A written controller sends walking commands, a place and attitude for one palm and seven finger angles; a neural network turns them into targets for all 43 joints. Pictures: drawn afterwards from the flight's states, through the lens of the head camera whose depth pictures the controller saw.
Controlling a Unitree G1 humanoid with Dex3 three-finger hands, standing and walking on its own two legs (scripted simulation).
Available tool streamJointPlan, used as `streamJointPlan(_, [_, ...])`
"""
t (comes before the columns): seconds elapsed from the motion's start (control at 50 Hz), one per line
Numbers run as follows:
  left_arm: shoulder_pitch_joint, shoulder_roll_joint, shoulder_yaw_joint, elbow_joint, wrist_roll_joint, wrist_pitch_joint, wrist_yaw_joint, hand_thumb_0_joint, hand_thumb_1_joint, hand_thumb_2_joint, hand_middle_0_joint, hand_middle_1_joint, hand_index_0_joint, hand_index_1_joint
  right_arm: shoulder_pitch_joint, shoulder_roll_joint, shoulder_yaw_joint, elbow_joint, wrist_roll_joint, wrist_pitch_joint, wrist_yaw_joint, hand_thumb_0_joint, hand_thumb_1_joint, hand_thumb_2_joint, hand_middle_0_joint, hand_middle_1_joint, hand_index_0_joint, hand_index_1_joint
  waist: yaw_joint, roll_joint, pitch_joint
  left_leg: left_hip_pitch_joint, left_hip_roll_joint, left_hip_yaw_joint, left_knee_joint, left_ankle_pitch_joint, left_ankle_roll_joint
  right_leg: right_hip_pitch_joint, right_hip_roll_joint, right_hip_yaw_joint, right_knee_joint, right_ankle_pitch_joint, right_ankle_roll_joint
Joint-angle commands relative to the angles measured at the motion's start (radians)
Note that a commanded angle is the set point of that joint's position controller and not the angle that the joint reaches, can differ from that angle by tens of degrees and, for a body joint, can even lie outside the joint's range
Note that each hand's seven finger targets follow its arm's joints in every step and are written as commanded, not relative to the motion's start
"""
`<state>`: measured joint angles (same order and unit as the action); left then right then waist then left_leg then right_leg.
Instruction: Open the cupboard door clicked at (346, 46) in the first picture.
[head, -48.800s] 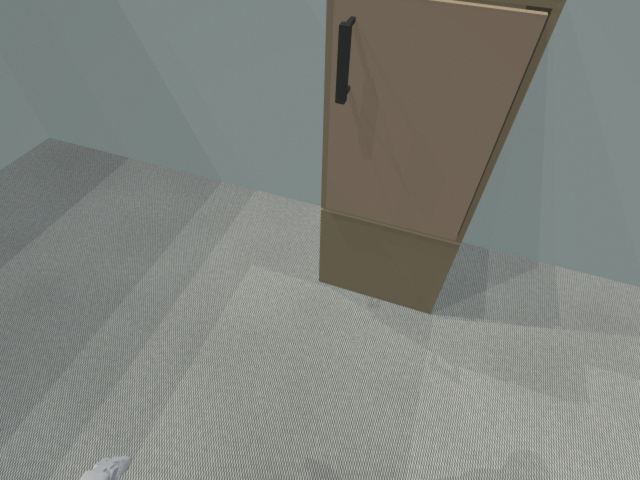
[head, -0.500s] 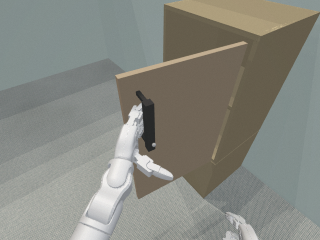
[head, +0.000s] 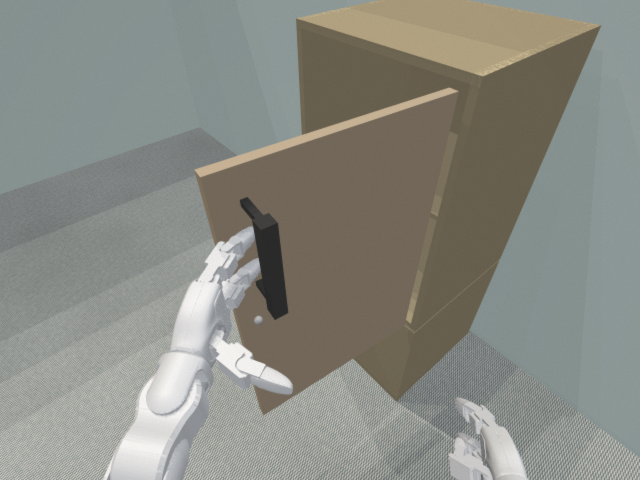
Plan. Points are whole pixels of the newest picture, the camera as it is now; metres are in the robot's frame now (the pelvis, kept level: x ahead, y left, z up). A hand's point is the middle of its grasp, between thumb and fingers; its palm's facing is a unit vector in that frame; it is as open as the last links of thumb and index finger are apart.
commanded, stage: slide the hand sideways off the handle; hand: left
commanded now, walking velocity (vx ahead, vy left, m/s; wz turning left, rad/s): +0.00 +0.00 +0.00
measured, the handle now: (263, 260) +0.35 +0.10 +0.13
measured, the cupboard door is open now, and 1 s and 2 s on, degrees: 84 83 83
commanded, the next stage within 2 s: draw the hand back to the body in 0.54 s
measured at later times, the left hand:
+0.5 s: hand (187, 357) +0.21 +0.16 +0.12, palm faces -0.01 -1.00 -0.07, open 16.3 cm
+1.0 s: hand (145, 356) +0.20 +0.19 +0.13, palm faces -0.01 -1.00 -0.06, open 16.3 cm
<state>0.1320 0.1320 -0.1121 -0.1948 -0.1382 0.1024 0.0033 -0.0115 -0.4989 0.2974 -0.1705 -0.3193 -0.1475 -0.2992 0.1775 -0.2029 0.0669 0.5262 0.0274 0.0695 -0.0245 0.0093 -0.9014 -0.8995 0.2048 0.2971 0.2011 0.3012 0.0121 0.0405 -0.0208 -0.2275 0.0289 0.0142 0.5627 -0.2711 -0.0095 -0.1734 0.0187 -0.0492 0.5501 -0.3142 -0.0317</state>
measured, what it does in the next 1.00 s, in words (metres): stands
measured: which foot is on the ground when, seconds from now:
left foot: down 0.00-1.00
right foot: down 0.00-1.00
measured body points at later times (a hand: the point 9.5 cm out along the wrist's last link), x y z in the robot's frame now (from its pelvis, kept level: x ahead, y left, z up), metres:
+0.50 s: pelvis +0.03 -0.01 -0.01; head +0.00 -0.03 +0.44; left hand +0.20 +0.21 +0.13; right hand +0.22 -0.24 -0.07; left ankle +0.02 +0.13 -0.73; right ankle -0.01 -0.10 -0.73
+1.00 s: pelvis +0.00 +0.02 +0.00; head -0.02 +0.01 +0.44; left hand +0.20 +0.25 +0.14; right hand +0.20 -0.19 -0.06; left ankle +0.02 +0.13 -0.73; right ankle -0.01 -0.10 -0.73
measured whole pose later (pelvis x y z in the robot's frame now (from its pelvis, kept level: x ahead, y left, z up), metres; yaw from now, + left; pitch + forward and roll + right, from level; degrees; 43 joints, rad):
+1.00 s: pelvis +0.00 +0.02 +0.00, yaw +2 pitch -2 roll -1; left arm 0.39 0.26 0.16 -0.39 -0.29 0.04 -0.22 -0.01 -0.50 0.30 -0.15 -0.31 -0.15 -0.30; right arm 0.24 -0.23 0.07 0.56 0.05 -0.19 -0.07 0.01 -0.90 -0.90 0.21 0.30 0.20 0.30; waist 0.03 0.05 -0.04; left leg -0.29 0.01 -0.01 0.63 -0.30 0.01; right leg -0.21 0.00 -0.07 0.58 -0.33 -0.01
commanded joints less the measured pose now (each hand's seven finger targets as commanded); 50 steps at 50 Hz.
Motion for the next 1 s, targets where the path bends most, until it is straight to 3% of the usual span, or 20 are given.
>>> streamJointPlan(0.0, [-0.164,0.068,0.102,-0.292,-0.022,-0.085,-0.024,0.000,-0.500,0.300,-0.150,-0.300,-0.150,-0.300,-0.159,-0.087,-0.038,-0.183,-0.001,-0.085,-0.015,0.000,-0.900,-0.900,0.200,0.300,0.200,0.300,0.010,-0.051,-0.106,0.083,-0.029,0.004,-0.064,0.101,0.038,-0.056,-0.014,0.026,-0.136,0.139,0.011])
streamJointPlan(0.02, [-0.109,0.085,0.131,-0.294,-0.031,-0.088,-0.033,0.000,-0.500,0.300,-0.150,-0.300,-0.150,-0.300,-0.150,-0.089,-0.041,-0.184,-0.002,-0.093,-0.017,0.000,-0.900,-0.900,0.200,0.300,0.200,0.300,0.019,-0.072,-0.125,0.082,-0.029,0.007,-0.061,0.116,0.039,-0.040,-0.013,0.024,-0.129,0.171,0.015])
streamJointPlan(0.1, [-0.018,0.113,0.165,-0.335,-0.049,-0.104,-0.071,0.000,-0.500,0.300,-0.150,-0.300,-0.150,-0.300,-0.128,-0.097,-0.046,-0.186,0.001,-0.115,-0.019,0.000,-0.900,-0.900,0.200,0.300,0.200,0.300,0.018,-0.062,-0.131,0.076,-0.032,0.011,-0.049,0.168,0.042,-0.024,-0.017,0.026,-0.106,0.278,0.023])
streamJointPlan(0.12, [0.030,0.142,0.204,-0.339,-0.051,-0.111,-0.078,0.000,-0.500,0.300,-0.150,-0.300,-0.150,-0.300,-0.118,-0.099,-0.052,-0.185,0.003,-0.120,-0.020,0.000,-0.900,-0.900,0.200,0.300,0.200,0.300,0.022,-0.072,-0.138,0.076,-0.029,0.014,-0.044,0.187,0.041,-0.016,-0.015,0.025,-0.097,0.315,0.024])
streamJointPlan(0.16, [0.091,0.142,0.206,-0.384,-0.063,-0.124,-0.103,0.000,-0.500,0.300,-0.150,-0.300,-0.150,-0.300,-0.106,-0.102,-0.053,-0.194,0.004,-0.134,-0.020,0.000,-0.900,-0.900,0.200,0.300,0.200,0.300,0.023,-0.071,-0.155,0.073,-0.033,0.014,-0.033,0.219,0.043,-0.005,-0.018,0.023,-0.077,0.391,0.031])
streamJointPlan(0.18, [0.149,0.164,0.240,-0.362,-0.072,-0.125,-0.112,0.000,-0.500,0.300,-0.150,-0.300,-0.150,-0.300,-0.097,-0.104,-0.054,-0.188,0.005,-0.137,-0.019,0.000,-0.900,-0.900,0.200,0.300,0.200,0.300,0.030,-0.069,-0.135,0.059,-0.031,0.015,-0.027,0.221,0.042,-0.003,-0.018,0.024,-0.078,0.405,0.031])
streamJointPlan(0.2, [0.141,0.152,0.227,-0.383,-0.079,-0.133,-0.125,0.000,-0.500,0.300,-0.150,-0.300,-0.150,-0.300,-0.097,-0.106,-0.055,-0.190,0.007,-0.141,-0.021,0.000,-0.900,-0.900,0.200,0.300,0.200,0.300,0.018,-0.074,-0.133,0.057,-0.033,0.017,-0.025,0.223,0.043,-0.008,-0.020,0.025,-0.074,0.422,0.036])
streamJointPlan(0.22, [0.175,0.173,0.255,-0.393,-0.088,-0.139,-0.135,0.000,-0.500,0.300,-0.150,-0.300,-0.150,-0.300,-0.094,-0.107,-0.057,-0.194,0.008,-0.148,-0.022,0.000,-0.900,-0.900,0.200,0.300,0.200,0.300,0.027,-0.069,-0.131,0.048,-0.033,0.015,-0.018,0.221,0.042,-0.008,-0.022,0.029,-0.070,0.434,0.040])
streamJointPlan(0.3, [0.195,0.189,0.272,-0.440,-0.113,-0.174,-0.175,0.000,-0.500,0.300,-0.150,-0.300,-0.150,-0.300,-0.077,-0.114,-0.063,-0.190,0.010,-0.184,-0.029,0.000,-0.900,-0.900,0.200,0.300,0.200,0.300,0.016,-0.030,-0.129,0.052,-0.036,0.011,0.001,0.233,0.042,-0.027,-0.024,0.031,-0.059,0.456,0.044])
streamJointPlan(0.36, [0.247,0.199,0.296,-0.420,-0.142,-0.196,-0.217,0.000,-0.500,0.300,-0.150,-0.300,-0.150,-0.300,-0.058,-0.120,-0.063,-0.183,0.011,-0.208,-0.035,0.000,-0.900,-0.900,0.200,0.300,0.200,0.300,0.011,-0.068,-0.123,0.030,-0.039,0.003,0.018,0.236,0.042,-0.036,-0.027,0.032,-0.049,0.497,0.055])
streamJointPlan(0.44, [0.240,0.217,0.326,-0.380,-0.170,-0.215,-0.257,0.000,-0.500,0.300,-0.150,-0.300,-0.150,-0.300,-0.057,-0.131,-0.068,-0.167,0.014,-0.239,-0.045,0.000,-0.900,-0.900,0.200,0.300,0.200,0.300,0.005,-0.084,-0.084,-0.002,-0.043,-0.008,0.032,0.190,0.042,-0.074,-0.031,0.047,-0.062,0.420,0.060])
streamJointPlan(0.48, [0.242,0.238,0.346,-0.361,-0.175,-0.219,-0.267,0.000,-0.500,0.300,-0.150,-0.300,-0.150,-0.300,-0.060,-0.137,-0.069,-0.156,0.016,-0.252,-0.048,0.000,-0.900,-0.900,0.200,0.300,0.200,0.300,0.009,-0.059,-0.074,-0.007,-0.042,-0.010,0.038,0.178,0.041,-0.082,-0.031,0.053,-0.067,0.371,0.052])
streamJointPlan(0.5, [0.217,0.209,0.316,-0.389,-0.180,-0.224,-0.272,0.000,-0.500,0.300,-0.150,-0.300,-0.150,-0.300,-0.065,-0.133,-0.066,-0.164,0.016,-0.261,-0.048,0.000,-0.900,-0.900,0.200,0.300,0.200,0.300,0.007,-0.047,-0.095,0.002,-0.045,-0.014,0.032,0.175,0.043,-0.084,-0.031,0.045,-0.062,0.354,0.050])
streamJointPlan(0.58, [0.204,0.216,0.307,-0.398,-0.181,-0.234,-0.273,0.000,-0.500,0.300,-0.150,-0.300,-0.150,-0.300,-0.066,-0.138,-0.067,-0.159,0.018,-0.296,-0.050,0.000,-0.900,-0.900,0.200,0.300,0.200,0.300,0.008,-0.037,-0.117,0.007,-0.043,-0.020,0.036,0.169,0.043,-0.088,-0.026,0.035,-0.056,0.310,0.041])
streamJointPlan(0.6, [0.199,0.189,0.280,-0.406,-0.179,-0.235,-0.272,0.000,-0.500,0.300,-0.150,-0.300,-0.150,-0.300,-0.070,-0.133,-0.066,-0.161,0.018,-0.303,-0.050,0.000,-0.900,-0.900,0.200,0.300,0.200,0.300,0.010,-0.024,-0.122,0.012,-0.045,-0.020,0.029,0.165,0.044,-0.094,-0.024,0.026,-0.052,0.297,0.038])
streamJointPlan(0.66, [0.226,0.228,0.325,-0.391,-0.170,-0.229,-0.258,0.000,-0.500,0.300,-0.150,-0.300,-0.150,-0.300,-0.068,-0.136,-0.065,-0.156,0.017,-0.313,-0.049,0.000,-0.900,-0.900,0.200,0.300,0.200,0.300,0.024,-0.046,-0.111,-0.003,-0.042,-0.026,0.015,0.153,0.042,-0.096,-0.017,0.011,-0.049,0.259,0.032])
streamJointPlan(0.68, [0.221,0.252,0.337,-0.383,-0.159,-0.223,-0.246,0.000,-0.500,0.300,-0.150,-0.300,-0.150,-0.300,-0.073,-0.139,-0.065,-0.148,0.017,-0.313,-0.049,0.000,-0.900,-0.900,0.200,0.300,0.200,0.300,0.025,-0.040,-0.093,-0.011,-0.040,-0.027,0.013,0.140,0.042,-0.102,-0.016,0.012,-0.054,0.229,0.028])
streamJointPlan(0.72, [0.195,0.221,0.309,-0.403,-0.154,-0.209,-0.233,0.000,-0.500,0.300,-0.150,-0.300,-0.150,-0.300,-0.080,-0.129,-0.057,-0.159,0.019,-0.316,-0.048,0.000,-0.900,-0.900,0.200,0.300,0.200,0.300,0.024,-0.017,-0.073,-0.009,-0.038,-0.030,-0.011,0.103,0.041,-0.118,-0.013,-0.003,-0.055,0.167,0.026])
streamJointPlan(0.8, [0.164,0.235,0.329,-0.414,-0.153,-0.167,-0.218,0.000,-0.500,0.300,-0.150,-0.300,-0.150,-0.300,-0.090,-0.132,-0.053,-0.159,0.020,-0.312,-0.052,0.000,-0.900,-0.900,0.200,0.300,0.200,0.300,0.028,-0.014,-0.071,-0.009,-0.033,-0.036,-0.033,0.064,0.039,-0.117,-0.010,-0.010,-0.073,0.098,0.023])
streamJointPlan(0.98, [0.111,0.261,0.349,-0.420,-0.162,-0.106,-0.236,0.000,-0.500,0.300,-0.150,-0.300,-0.150,-0.300,-0.094,-0.143,-0.046,-0.143,0.025,-0.332,-0.063,0.000,-0.900,-0.900,0.200,0.300,0.200,0.300,0.023,0.009,-0.057,0.011,-0.028,-0.051,-0.064,0.027,0.035,-0.115,-0.001,-0.020,-0.099,0.047,0.020])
